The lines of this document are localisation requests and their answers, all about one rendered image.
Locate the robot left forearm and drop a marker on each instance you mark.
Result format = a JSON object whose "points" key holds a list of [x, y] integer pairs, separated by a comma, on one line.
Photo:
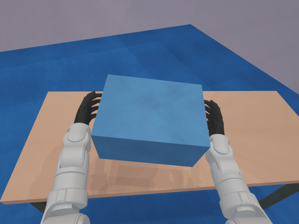
{"points": [[69, 193]]}

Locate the left robot hand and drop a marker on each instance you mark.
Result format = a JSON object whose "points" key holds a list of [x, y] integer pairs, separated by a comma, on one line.
{"points": [[85, 109]]}

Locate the carton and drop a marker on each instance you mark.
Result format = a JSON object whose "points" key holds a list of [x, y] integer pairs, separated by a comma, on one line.
{"points": [[151, 121]]}

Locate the robot left upper arm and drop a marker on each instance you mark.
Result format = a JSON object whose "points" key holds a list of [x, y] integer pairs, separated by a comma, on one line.
{"points": [[77, 218]]}

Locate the right robot hand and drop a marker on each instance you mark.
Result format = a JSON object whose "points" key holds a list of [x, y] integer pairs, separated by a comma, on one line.
{"points": [[215, 123]]}

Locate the robot right forearm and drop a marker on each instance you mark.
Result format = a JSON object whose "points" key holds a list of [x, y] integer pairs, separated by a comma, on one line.
{"points": [[236, 200]]}

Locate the table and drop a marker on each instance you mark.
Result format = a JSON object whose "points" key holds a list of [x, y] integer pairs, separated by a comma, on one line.
{"points": [[262, 128]]}

